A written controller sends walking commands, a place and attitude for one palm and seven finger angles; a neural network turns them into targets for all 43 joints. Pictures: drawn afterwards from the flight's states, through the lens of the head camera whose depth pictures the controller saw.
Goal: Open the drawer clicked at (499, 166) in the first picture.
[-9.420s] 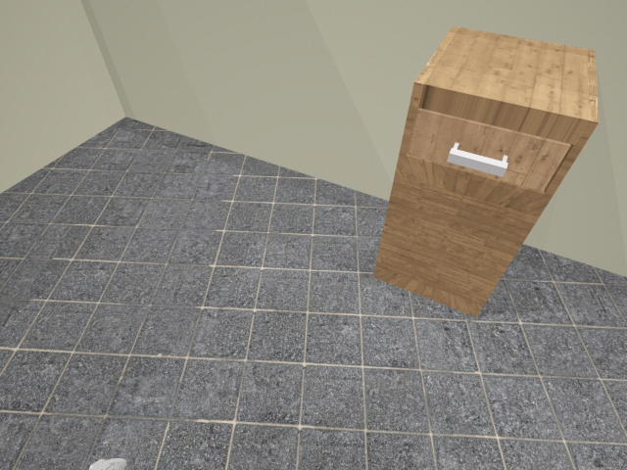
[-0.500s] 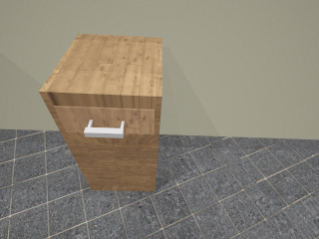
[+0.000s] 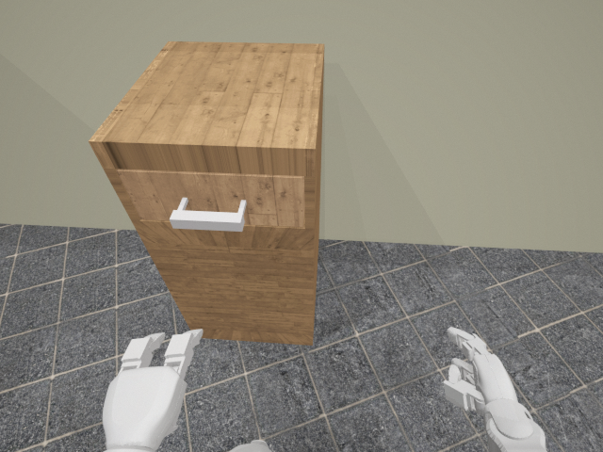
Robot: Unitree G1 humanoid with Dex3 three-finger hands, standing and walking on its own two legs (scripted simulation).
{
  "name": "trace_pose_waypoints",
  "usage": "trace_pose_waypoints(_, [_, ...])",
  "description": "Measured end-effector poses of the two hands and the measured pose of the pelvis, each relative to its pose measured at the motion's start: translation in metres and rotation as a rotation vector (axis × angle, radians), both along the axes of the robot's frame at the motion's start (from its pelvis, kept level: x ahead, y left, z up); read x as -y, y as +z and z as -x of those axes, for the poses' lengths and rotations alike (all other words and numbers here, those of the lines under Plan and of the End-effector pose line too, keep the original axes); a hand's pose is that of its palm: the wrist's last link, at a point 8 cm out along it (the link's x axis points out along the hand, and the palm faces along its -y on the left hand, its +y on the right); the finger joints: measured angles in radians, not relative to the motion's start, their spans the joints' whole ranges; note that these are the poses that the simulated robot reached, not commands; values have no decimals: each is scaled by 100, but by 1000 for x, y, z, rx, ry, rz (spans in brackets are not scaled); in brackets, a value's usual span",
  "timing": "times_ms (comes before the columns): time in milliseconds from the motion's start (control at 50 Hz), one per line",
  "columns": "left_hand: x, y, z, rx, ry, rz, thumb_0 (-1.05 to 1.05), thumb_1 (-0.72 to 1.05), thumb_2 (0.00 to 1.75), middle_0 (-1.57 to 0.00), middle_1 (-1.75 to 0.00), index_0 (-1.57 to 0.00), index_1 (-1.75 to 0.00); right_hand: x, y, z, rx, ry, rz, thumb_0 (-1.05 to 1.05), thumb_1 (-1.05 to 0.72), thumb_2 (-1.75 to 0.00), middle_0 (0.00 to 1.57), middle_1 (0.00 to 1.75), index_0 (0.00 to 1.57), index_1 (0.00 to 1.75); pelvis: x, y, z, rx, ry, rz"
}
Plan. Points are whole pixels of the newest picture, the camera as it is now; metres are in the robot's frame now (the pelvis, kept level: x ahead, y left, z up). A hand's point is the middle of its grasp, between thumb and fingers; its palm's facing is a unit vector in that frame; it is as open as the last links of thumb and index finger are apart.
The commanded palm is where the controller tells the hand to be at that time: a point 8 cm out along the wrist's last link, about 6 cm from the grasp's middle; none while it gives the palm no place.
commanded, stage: raise the hand with hooked fingers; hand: left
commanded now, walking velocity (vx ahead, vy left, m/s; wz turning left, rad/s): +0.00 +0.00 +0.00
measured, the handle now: (210, 212) +0.53 +0.27 -0.05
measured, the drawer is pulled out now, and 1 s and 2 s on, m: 0.00 0.00 0.00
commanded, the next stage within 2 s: move the hooked fingers above the handle in 1.42 s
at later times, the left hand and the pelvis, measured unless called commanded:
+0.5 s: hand (158, 313) +0.26 +0.24 +0.04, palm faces +0.03 -0.12 -0.99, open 11.9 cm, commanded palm +0.24 +0.24 +0.11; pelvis +0.03 +0.00 +0.02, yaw +1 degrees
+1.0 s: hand (141, 246) +0.32 +0.26 +0.11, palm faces +0.04 -0.10 -0.99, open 13.8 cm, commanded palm +0.30 +0.27 +0.17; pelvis +0.03 +0.02 +0.04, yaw +2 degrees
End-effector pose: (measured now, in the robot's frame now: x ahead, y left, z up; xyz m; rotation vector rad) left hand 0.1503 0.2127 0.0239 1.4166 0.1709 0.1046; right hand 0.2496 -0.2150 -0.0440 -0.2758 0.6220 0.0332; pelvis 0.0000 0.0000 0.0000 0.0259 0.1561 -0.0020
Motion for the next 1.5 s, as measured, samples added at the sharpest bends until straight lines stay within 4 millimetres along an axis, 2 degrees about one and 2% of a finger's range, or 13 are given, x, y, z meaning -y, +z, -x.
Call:
trace_pose_waypoints(60, [-18, 8, 1, 23, 63, -48, 0, 46, 71, -25, -58, -26, -58, -9, -5, -9, -9, 34, -3, 1, -90, -90, 20, 29, 20, 30, 6, -2, 0, 14, 28, 10])
trace_pose_waypoints(120, [-31, 22, -13, 49, 103, -56, 0, 39, 68, -25, -62, -27, -62, -17, -13, -8, -30, 50, -24, 1, -90, -90, 20, 29, 20, 30, 11, -1, -2, 31, 50, 19])
trace_pose_waypoints(220, [-25, 44, -47, 39, 71, -26, 1, 27, 63, -26, -70, -27, -70, -20, -25, 11, -108, 30, -65, 1, -90, -90, 20, 30, 20, 30, 13, 9, -9, 42, 48, 17])
trace_pose_waypoints(340, [-13, 55, -72, 0, -23, -9, 0, 14, 57, -27, -79, -28, -79, -2, -36, 43, -228, -49, -56, 1, -90, -90, 21, 30, 21, 30, 11, 19, -21, 36, 19, 6])
trace_pose_waypoints(480, [-26, 69, -88, 52, -12, -31, 0, -2, 50, -28, -89, -29, -89, 26, -43, 61, -309, -137, 1, 2, -90, -90, 20, 30, 20, 30, 3, 22, -30, 28, 16, 8])
trace_pose_waypoints(600, [-33, 82, -108, 76, 8, -27, 0, -16, 44, -29, -98, -30, -98, 29, -36, 51, -287, -169, 9, 2, -90, -90, 20, 29, 20, 30, -5, 25, -34, 41, 18, 11])
trace_pose_waypoints(760, [-36, 106, -130, 94, -22, -29, 0, -34, 36, -30, -110, -31, -110, 3, -16, 21, -197, -134, -37, 2, -91, -90, 20, 29, 20, 30, -13, 32, -37, 71, 17, 13])
trace_pose_waypoints(880, [-46, 124, -140, 91, -10, -42, 0, -44, 32, -31, -116, -32, -116, -20, -7, 8, -168, -84, -71, 1, -90, -90, 20, 29, 20, 30, -17, 36, -35, 94, 27, 17])
trace_pose_waypoints(1020, [-54, 140, -150, 70, -34, -55, 0, -48, 30, -31, -119, -32, -119, -32, -6, 12, -188, -61, -76, 1, -90, -90, 20, 30, 20, 30, -19, 39, -31, 113, 39, 20])
trace_pose_waypoints(1120, [-58, 149, -156, 62, -57, -54, 0, -49, 30, -31, -120, -32, -119, -28, -10, 26, -222, -78, -76, 1, -90, -90, 20, 30, 20, 30, -21, 41, -28, 116, 37, 23])
trace_pose_waypoints(1320, [-52, 135, -146, 35, -120, -41, 0, -49, 30, -31, -120, -32, -120, -8, -20, 58, -298, -130, -42, 1, -90, -90, 20, 30, 20, 30, -23, 42, -24, 108, 30, 24])
trace_pose_waypoints(1500, [-54, 139, -149, 70, -79, -53, 0, -49, 30, -31, -120, -32, -120, -3, -23, 64, -299, -153, -58, 2, -90, -90, 20, 29, 20, 30, -20, 42, -22, 107, 28, 23])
